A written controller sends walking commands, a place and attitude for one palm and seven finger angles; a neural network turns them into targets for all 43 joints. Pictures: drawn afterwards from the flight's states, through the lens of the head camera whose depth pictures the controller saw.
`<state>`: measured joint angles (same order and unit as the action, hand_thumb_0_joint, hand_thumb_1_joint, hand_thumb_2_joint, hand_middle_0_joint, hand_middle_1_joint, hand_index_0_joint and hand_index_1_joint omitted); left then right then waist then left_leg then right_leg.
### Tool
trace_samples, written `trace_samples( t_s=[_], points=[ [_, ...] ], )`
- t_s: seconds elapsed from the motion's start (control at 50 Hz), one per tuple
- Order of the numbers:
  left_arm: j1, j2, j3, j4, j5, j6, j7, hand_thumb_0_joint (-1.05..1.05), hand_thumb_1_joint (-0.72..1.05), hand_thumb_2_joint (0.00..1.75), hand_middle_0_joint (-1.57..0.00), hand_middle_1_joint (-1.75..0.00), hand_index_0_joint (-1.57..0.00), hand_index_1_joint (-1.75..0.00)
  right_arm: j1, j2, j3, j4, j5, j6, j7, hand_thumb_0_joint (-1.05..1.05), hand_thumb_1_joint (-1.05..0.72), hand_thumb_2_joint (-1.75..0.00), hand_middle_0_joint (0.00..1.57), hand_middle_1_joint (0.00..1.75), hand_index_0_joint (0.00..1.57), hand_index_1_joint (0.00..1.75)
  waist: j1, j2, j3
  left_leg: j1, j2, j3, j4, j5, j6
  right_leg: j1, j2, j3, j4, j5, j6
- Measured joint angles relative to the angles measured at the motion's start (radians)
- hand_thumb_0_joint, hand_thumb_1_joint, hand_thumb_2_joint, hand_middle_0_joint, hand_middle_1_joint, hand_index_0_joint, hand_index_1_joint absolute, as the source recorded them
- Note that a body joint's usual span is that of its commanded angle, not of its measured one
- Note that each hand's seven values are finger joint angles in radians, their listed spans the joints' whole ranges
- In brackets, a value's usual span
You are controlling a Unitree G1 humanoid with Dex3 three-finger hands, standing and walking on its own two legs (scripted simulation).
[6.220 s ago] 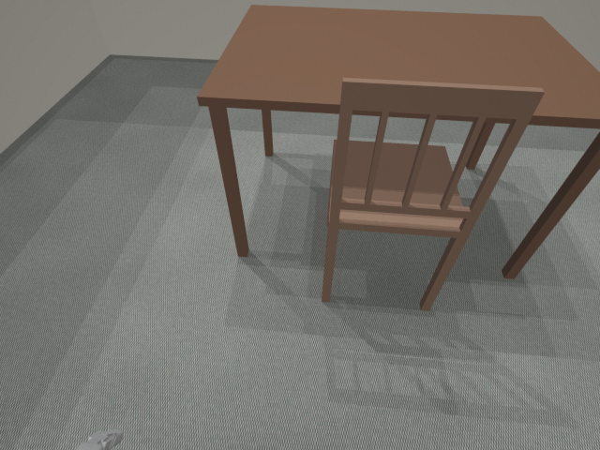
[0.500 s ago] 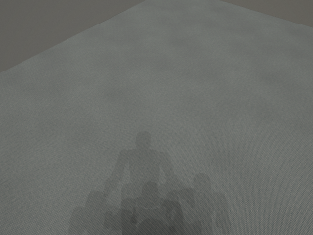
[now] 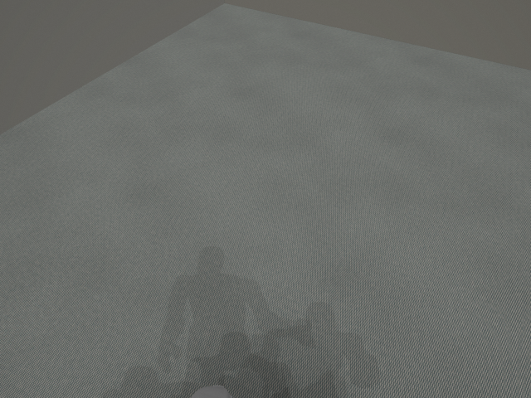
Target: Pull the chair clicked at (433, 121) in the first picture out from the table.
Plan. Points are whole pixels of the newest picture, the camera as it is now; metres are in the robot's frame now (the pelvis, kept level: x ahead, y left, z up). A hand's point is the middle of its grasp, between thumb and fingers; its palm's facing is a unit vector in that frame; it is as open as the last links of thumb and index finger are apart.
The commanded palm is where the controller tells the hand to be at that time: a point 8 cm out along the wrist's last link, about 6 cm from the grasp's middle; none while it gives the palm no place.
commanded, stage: turn to face it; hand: left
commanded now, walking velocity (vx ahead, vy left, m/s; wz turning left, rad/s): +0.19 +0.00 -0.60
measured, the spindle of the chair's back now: out of the picture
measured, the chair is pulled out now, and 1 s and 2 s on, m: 0.00 0.00 0.00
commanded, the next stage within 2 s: none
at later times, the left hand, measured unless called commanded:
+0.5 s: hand (142, 366) +0.19 +0.25 -0.17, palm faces +0.05 -0.98 -0.19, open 7.4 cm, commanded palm none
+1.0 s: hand out of the picture +0.09 +0.21 -0.14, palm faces +0.37 -0.88 -0.30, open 7.4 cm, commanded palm none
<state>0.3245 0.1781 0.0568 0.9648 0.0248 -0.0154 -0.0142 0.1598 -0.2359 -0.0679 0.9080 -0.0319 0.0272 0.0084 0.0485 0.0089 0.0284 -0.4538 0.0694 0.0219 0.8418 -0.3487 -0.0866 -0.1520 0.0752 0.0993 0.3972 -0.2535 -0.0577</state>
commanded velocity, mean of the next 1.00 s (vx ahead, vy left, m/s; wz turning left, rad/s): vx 0.00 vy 0.00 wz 0.56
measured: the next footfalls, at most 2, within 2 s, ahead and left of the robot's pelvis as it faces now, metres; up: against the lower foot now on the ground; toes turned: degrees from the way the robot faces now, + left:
left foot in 0.12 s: +0.11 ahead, +0.13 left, +0.00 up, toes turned +0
right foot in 0.72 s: +0.13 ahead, -0.08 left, +0.00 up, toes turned +11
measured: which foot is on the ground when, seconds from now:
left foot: up 0.00-0.10, down 0.12-0.72, up 0.74-1.00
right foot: down 0.00-0.12, up 0.14-0.70, down 0.72-1.00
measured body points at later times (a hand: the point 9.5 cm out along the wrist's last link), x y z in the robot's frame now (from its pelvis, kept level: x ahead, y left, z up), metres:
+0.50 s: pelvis +0.08 +0.06 +0.00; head +0.12 +0.08 +0.45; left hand +0.18 +0.30 -0.15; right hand +0.06 -0.18 -0.14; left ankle +0.07 +0.13 -0.74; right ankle +0.07 -0.10 -0.68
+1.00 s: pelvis +0.08 +0.00 +0.00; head +0.12 -0.03 +0.45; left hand +0.07 +0.26 -0.12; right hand +0.24 -0.24 -0.16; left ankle +0.02 +0.16 -0.65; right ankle +0.09 -0.09 -0.74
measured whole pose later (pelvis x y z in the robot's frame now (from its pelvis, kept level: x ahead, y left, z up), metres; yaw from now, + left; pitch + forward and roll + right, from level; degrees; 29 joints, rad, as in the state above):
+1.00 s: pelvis +0.08 +0.00 +0.00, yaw +22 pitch -1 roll +3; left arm 0.20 0.17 0.04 0.91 0.02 0.00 0.02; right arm 0.20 -0.29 -0.11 0.95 -0.03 0.08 0.02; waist -0.02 0.03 0.07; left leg -0.52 0.05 0.00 1.13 -0.37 -0.09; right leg -0.16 -0.10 -0.18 0.49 -0.31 -0.03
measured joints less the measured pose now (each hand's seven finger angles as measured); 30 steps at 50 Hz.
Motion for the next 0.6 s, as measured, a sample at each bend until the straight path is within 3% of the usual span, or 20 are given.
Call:
trace_samples(
  t_s=[0.06,0.1,0.12,0.14,0.18,0.22,0.28,0.38,0.48,0.6],
  points=[
    [0.035,0.01,0.005,0.02,0.002,0.005,0.002,0.01,0.9,0.9,-0.21,-0.3,-0.2,-0.3,-0.02,0.014,0.009,-0.015,0.006,-0.014,-0.002,0.01,-0.91,-0.9,0.2,0.3,0.2,0.3,0.021,-0.02,0.0,0.044,-0.026,0.006,-0.112,-0.013,0.012,0.013,-0.001,0.034,0.015,-0.026,0.017],
    [0.053,0.019,0.009,0.034,0.0,0.011,0.005,0.01,0.9,0.9,-0.21,-0.3,-0.2,-0.3,-0.029,0.023,0.019,-0.026,0.01,-0.031,-0.006,0.01,-0.91,-0.9,0.2,0.3,0.2,0.3,0.024,-0.033,0.0,0.098,-0.042,0.015,-0.231,0.043,0.02,0.014,-0.001,0.054,0.05,-0.059,0.033],
    [0.064,0.022,0.011,0.04,-0.002,0.014,0.006,0.01,0.9,0.9,-0.21,-0.3,-0.2,-0.3,-0.029,0.025,0.026,-0.032,0.011,-0.045,-0.01,0.01,-0.91,-0.9,0.2,0.3,0.2,0.3,0.022,-0.032,-0.002,0.134,-0.042,0.02,-0.299,0.095,0.033,0.007,0.006,0.062,0.086,-0.085,0.042],
    [0.063,0.029,0.013,0.05,-0.006,0.018,0.008,0.01,0.9,0.9,-0.21,-0.3,-0.2,-0.3,-0.031,0.032,0.032,-0.032,0.008,-0.059,-0.014,0.01,-0.91,-0.9,0.2,0.3,0.2,0.3,0.016,-0.043,0.001,0.139,-0.049,0.03,-0.297,0.125,0.068,-0.017,0.003,0.062,0.16,-0.118,0.043],
    [0.05,0.04,0.013,0.073,-0.005,0.025,0.016,0.01,0.91,0.9,-0.2,-0.3,-0.2,-0.3,-0.024,0.048,0.047,-0.028,0.004,-0.064,-0.016,0.01,-0.91,-0.9,0.2,0.3,0.2,0.3,0.011,-0.059,0.005,0.155,-0.054,0.055,-0.269,0.092,0.118,-0.087,-0.012,0.018,0.352,-0.222,0.049],
    [0.031,0.048,0.01,0.088,0.003,0.026,0.021,0.01,0.91,0.9,-0.2,-0.3,-0.2,-0.3,0.001,0.063,0.06,-0.012,0.002,-0.061,-0.021,0.01,-0.91,-0.9,0.2,0.3,0.2,0.3,-0.004,-0.062,-0.001,0.191,-0.057,0.063,-0.301,0.075,0.139,-0.145,-0.037,-0.037,0.476,-0.239,0.061],
    [-0.025,0.052,0.002,0.09,0.004,0.024,0.023,0.01,0.91,0.9,-0.2,-0.3,-0.19,-0.3,0.052,0.084,0.073,0.03,0.006,-0.061,-0.032,0.01,-0.91,-0.9,0.2,0.3,0.2,0.3,-0.027,-0.057,-0.001,0.236,-0.072,0.042,-0.382,0.108,0.144,-0.197,-0.079,-0.082,0.521,-0.179,0.084],
    [-0.125,0.036,-0.001,0.053,-0.002,0.026,0.031,0.01,0.91,0.9,-0.2,-0.3,-0.19,-0.3,0.123,0.077,0.055,0.096,0.015,-0.045,-0.041,0.0,-0.95,-0.9,0.21,0.3,0.21,0.3,-0.05,-0.043,0.006,0.255,-0.102,-0.004,-0.445,0.138,0.163,-0.258,-0.113,-0.074,0.54,-0.124,0.119],
    [-0.204,0.026,0.004,0.021,-0.003,0.041,0.036,0.01,0.91,0.9,-0.2,-0.3,-0.19,-0.3,0.18,0.077,0.041,0.125,0.01,-0.023,-0.032,0.0,-0.93,-0.9,0.21,0.3,0.21,0.3,-0.082,-0.034,0.013,0.245,-0.124,-0.048,-0.445,0.139,0.164,-0.292,-0.116,-0.079,0.571,-0.132,0.141],
    [-0.28,0.013,0.003,-0.02,-0.012,0.051,0.037,0.01,0.91,0.9,-0.2,-0.3,-0.19,-0.3,0.21,0.075,0.023,0.124,0.003,-0.01,-0.027,0.01,-0.92,-0.9,0.21,0.3,0.21,0.3,-0.124,-0.007,0.03,0.213,-0.142,-0.111,-0.413,0.134,0.147,-0.267,-0.091,-0.086,0.454,-0.182,0.139]
  ],
)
